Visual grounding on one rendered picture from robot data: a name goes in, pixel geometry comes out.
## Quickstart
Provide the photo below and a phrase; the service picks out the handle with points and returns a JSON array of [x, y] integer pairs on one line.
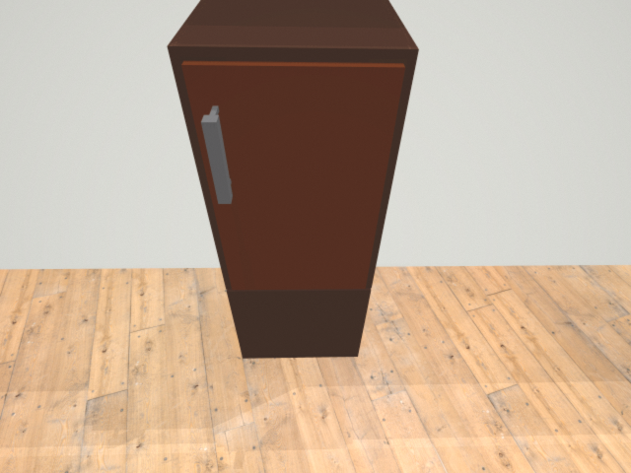
[[217, 157]]

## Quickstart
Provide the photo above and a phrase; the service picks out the cupboard door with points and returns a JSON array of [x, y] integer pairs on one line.
[[307, 147]]

